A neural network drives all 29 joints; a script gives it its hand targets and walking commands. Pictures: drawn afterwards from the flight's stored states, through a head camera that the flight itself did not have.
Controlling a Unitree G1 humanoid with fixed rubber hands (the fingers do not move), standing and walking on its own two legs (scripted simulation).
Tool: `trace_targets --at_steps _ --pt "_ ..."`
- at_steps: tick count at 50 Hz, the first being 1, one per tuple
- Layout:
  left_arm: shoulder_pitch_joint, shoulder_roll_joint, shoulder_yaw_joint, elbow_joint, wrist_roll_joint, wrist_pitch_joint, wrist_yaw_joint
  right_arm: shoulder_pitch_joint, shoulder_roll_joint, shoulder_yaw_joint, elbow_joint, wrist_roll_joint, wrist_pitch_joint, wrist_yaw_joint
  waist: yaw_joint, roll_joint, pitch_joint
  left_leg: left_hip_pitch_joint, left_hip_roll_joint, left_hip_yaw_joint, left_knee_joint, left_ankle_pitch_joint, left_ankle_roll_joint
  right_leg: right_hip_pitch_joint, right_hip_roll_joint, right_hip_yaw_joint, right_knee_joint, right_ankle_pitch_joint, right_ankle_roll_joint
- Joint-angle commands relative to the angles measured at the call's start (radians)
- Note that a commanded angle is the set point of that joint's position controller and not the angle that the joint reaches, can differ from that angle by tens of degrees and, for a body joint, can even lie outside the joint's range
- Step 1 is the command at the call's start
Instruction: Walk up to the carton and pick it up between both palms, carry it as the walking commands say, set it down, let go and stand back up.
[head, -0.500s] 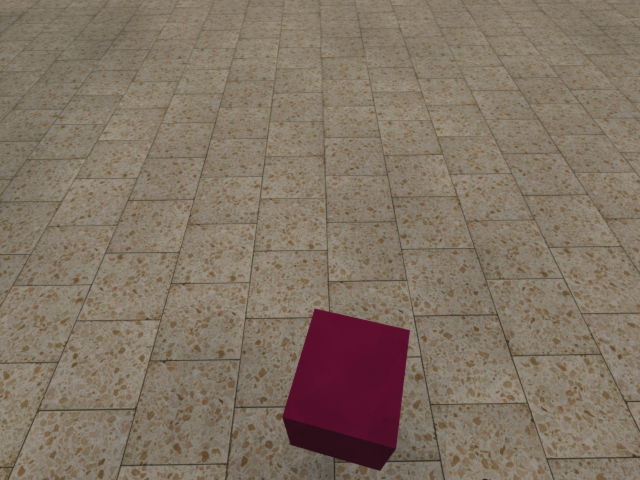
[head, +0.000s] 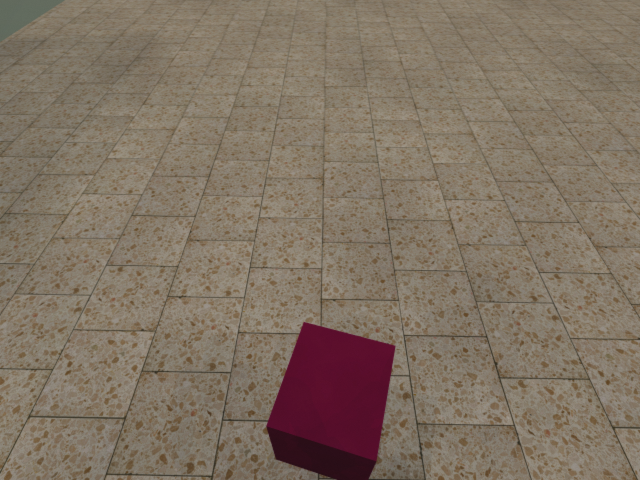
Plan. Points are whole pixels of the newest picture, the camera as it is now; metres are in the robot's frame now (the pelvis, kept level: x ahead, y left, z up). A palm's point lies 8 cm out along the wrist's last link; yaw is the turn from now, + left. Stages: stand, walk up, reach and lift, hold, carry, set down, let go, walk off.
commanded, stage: walk up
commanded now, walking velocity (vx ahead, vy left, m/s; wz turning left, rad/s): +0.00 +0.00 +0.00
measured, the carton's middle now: (333, 404) +0.43 -0.04 -0.63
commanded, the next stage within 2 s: none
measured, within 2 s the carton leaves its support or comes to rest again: neither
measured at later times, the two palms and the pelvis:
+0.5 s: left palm out of the picture -0.06 +0.23 -0.15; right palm out of the picture -0.08 -0.18 -0.15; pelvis -0.03 +0.02 +0.00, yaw -1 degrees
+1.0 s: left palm out of the picture -0.06 +0.25 -0.15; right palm out of the picture -0.09 -0.16 -0.15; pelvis -0.03 +0.03 +0.00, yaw -1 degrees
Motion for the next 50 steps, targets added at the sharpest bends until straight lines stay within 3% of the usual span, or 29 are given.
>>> trace_targets --at_steps 1,2,4,5,6,7,10,11,14,15,16,17,18,27,29,30,32,33,34,37,39,42,44,45,46,47,48,49,50 --pt "0.05 0.134 0.029 -0.014 0.0 0.012 -0.006 0.067 -0.036 0.012 -0.009 -0.008 -0.001 -0.006 -0.004 -0.014 0.14 -0.063 0.046 -0.039 -0.061 0.096 0.039 -0.092 -0.171 0.229 -0.193 -0.109 0.045" --pt "0.061 0.085 0.022 0.0 0.001 0.011 -0.009 0.065 -0.053 0.007 -0.012 -0.008 -0.006 -0.003 0.007 0.037 0.117 -0.148 0.05 -0.053 -0.066 0.084 0.051 -0.004 -0.137 0.182 -0.149 0.0 0.048" --pt "0.062 0.062 0.005 0.003 0.003 0.006 -0.016 0.103 -0.065 -0.002 -0.003 0.002 -0.009 0.003 -0.023 0.014 0.076 -0.071 0.041 -0.023 -0.073 0.065 0.055 -0.062 -0.162 0.217 -0.17 -0.066 0.049" --pt "0.074 0.083 0.016 0.01 0.004 0.006 -0.015 0.099 -0.049 0.009 0.004 -0.002 -0.019 0.003 -0.012 0.025 0.048 -0.109 0.052 -0.042 -0.086 0.082 0.056 -0.013 -0.165 0.21 -0.155 -0.066 0.037" --pt "0.089 0.076 0.02 0.024 -0.004 0.007 -0.018 0.087 -0.049 0.012 -0.005 0.0 -0.028 0.007 0.006 -0.02 0.042 -0.131 0.061 -0.066 -0.096 0.069 0.06 0.029 -0.139 0.177 -0.153 -0.028 0.047" --pt "0.075 0.11 0.018 0.015 0.004 0.004 -0.016 0.103 -0.043 0.014 0.01 0.0 -0.024 0.007 0.003 -0.006 0.05 -0.14 0.037 -0.053 -0.089 0.035 0.06 0.019 -0.155 0.199 -0.161 -0.095 0.046" --pt "0.088 0.124 0.018 0.038 0.002 0.005 -0.011 0.105 -0.013 0.025 -0.004 -0.004 -0.035 0.006 -0.015 0.01 0.073 -0.124 0.052 -0.048 -0.078 0.077 0.055 -0.01 -0.154 0.192 -0.152 -0.042 0.044" --pt "0.123 0.105 0.022 0.038 0.0 -0.001 -0.012 0.081 -0.052 0.012 0.001 -0.006 -0.028 0.008 0.008 0.032 0.03 -0.118 0.056 -0.055 -0.091 0.074 0.063 0.011 -0.16 0.182 -0.146 -0.062 0.038" --pt "0.127 0.059 -0.002 0.049 0.006 0.004 -0.015 0.149 -0.04 0.018 0.027 0.002 -0.025 0.009 0.002 -0.022 0.087 -0.175 0.043 -0.038 -0.088 0.036 0.057 0.006 -0.165 0.196 -0.135 -0.072 0.047" --pt "0.132 0.039 0.002 0.06 0.003 0.009 -0.016 0.132 -0.027 0.022 0.022 0.0 -0.028 0.005 0.005 0.007 0.116 -0.174 0.055 -0.066 -0.108 0.034 0.071 -0.023 -0.159 0.181 -0.112 -0.024 0.048" --pt "0.13 0.065 0.001 0.064 0.01 0.013 -0.016 0.183 0.026 0.034 0.033 0.005 -0.028 0.003 -0.009 -0.055 0.106 -0.151 0.059 -0.06 -0.087 0.024 0.068 -0.038 -0.161 0.19 -0.125 -0.063 0.052" --pt "0.158 0.041 -0.003 0.07 -0.001 0.013 -0.022 0.164 -0.023 0.03 0.029 0.001 -0.031 0.005 0.014 -0.023 0.097 -0.149 0.038 -0.049 -0.084 0.009 0.063 -0.055 -0.149 0.19 -0.135 -0.107 0.061" --pt "0.128 0.047 -0.016 0.061 0.004 0.014 -0.021 0.184 0.018 0.036 0.025 0.003 -0.028 0.004 -0.013 -0.042 0.111 -0.124 0.044 -0.043 -0.073 0.014 0.07 -0.102 -0.171 0.215 -0.156 -0.141 0.062" --pt "0.131 0.099 0.005 0.057 0.003 0.018 -0.012 0.19 0.03 0.026 0.017 -0.002 -0.034 0.01 -0.016 -0.001 0.097 -0.183 0.035 -0.054 -0.088 -0.031 0.066 -0.104 -0.17 0.227 -0.158 -0.192 0.049" --pt "0.132 0.056 -0.001 0.059 -0.002 0.011 -0.014 0.175 0.0 0.021 0.025 -0.004 -0.033 0.007 0.005 -0.018 0.098 -0.177 0.034 -0.06 -0.072 0.009 0.073 -0.112 -0.17 0.227 -0.158 -0.164 0.052" --pt "0.132 0.053 -0.01 0.058 0.003 0.008 -0.011 0.199 0.025 0.027 0.023 -0.012 -0.026 0.01 -0.019 -0.028 0.084 -0.141 0.034 -0.048 -0.059 0.036 0.066 -0.141 -0.17 0.217 -0.172 -0.196 0.055" --pt "0.126 0.067 -0.006 0.072 0.001 0.01 -0.013 0.184 0.021 0.022 0.01 -0.003 -0.027 0.009 -0.018 0.026 0.074 -0.162 0.036 -0.047 -0.082 -0.041 0.067 -0.152 -0.163 0.21 -0.157 -0.162 0.051" --pt "0.123 0.084 0.009 0.062 0.009 0.013 -0.008 0.192 0.037 0.027 0.022 -0.007 -0.025 0.011 -0.015 -0.007 0.066 -0.174 0.033 -0.056 -0.096 -0.051 0.066 -0.119 -0.159 0.203 -0.146 -0.167 0.057" --pt "0.116 0.082 0.003 0.059 0.001 0.016 -0.013 0.214 0.02 0.025 0.017 -0.003 -0.031 0.007 -0.014 0.029 0.061 -0.213 0.045 -0.081 -0.112 -0.055 0.071 -0.082 -0.143 0.166 -0.121 -0.116 0.066" --pt "0.152 0.041 -0.01 0.074 0.0 0.014 -0.018 0.196 0.005 0.02 0.028 -0.002 -0.041 0.007 0.017 0.024 0.095 -0.247 0.053 -0.084 -0.139 -0.111 0.062 -0.077 -0.138 0.176 -0.101 -0.078 0.067" --pt "0.111 0.066 0.001 0.068 0.003 0.014 -0.02 0.185 -0.008 0.018 0.022 -0.008 -0.043 0.005 -0.006 0.023 0.105 -0.245 0.067 -0.123 -0.155 -0.15 0.074 -0.082 -0.131 0.151 -0.08 -0.069 0.062" --pt "0.159 0.035 -0.003 0.095 -0.01 0.002 -0.015 0.197 0.019 0.025 0.026 -0.001 -0.03 0.005 0.006 -0.043 0.119 -0.188 0.044 -0.078 -0.091 -0.035 0.075 -0.128 -0.139 0.179 -0.103 -0.065 0.065" --pt "0.139 0.051 -0.005 0.083 0.003 0.001 -0.016 0.216 0.02 0.02 0.035 0.003 -0.03 0.004 -0.011 -0.025 0.119 -0.218 0.049 -0.091 -0.109 -0.073 0.081 -0.112 -0.146 0.185 -0.089 -0.077 0.067" --pt "0.132 0.064 0.007 0.084 0.001 0.003 -0.011 0.192 0.013 0.011 0.016 -0.016 -0.04 0.006 -0.001 -0.021 0.076 -0.18 0.051 -0.066 -0.09 -0.022 0.087 -0.105 -0.153 0.19 -0.116 -0.074 0.055" --pt "0.147 0.059 0.001 0.083 0.0 0.001 -0.011 0.222 0.031 0.013 0.02 -0.009 -0.041 0.01 -0.025 -0.011 0.07 -0.14 0.036 -0.042 -0.072 0.047 0.087 -0.112 -0.17 0.213 -0.119 -0.062 0.047" --pt "0.15 0.091 0.02 0.081 -0.012 0.011 -0.012 0.186 0.047 0.018 0.01 -0.017 -0.045 0.01 0.011 0.004 0.053 -0.189 0.039 -0.058 -0.073 0.006 0.084 -0.055 -0.14 0.175 -0.105 -0.039 0.058" --pt "0.133 0.059 0.011 0.088 0.005 0.012 -0.002 0.191 0.051 0.02 0.015 -0.007 -0.046 0.001 -0.005 0.012 0.121 -0.236 0.042 -0.078 -0.096 -0.038 0.086 -0.107 -0.136 0.153 -0.068 -0.066 0.056" --pt "0.133 0.097 0.039 0.037 0.051 0.002 -0.009 0.151 -0.085 -0.015 0.023 -0.013 -0.017 -0.02 0.063 0.048 0.122 -0.288 -0.006 0.02 0.042 -0.056 0.069 -0.092 -0.246 0.305 -0.083 -0.121 0.016" --pt "0.119 0.174 0.061 -0.004 0.049 0.004 -0.009 0.063 -0.11 -0.03 -0.03 -0.013 -0.008 -0.028 0.069 -0.075 0.121 -0.337 -0.022 0.072 0.213 -0.066 0.041 -0.115 -0.358 0.495 -0.12 0.081 -0.041"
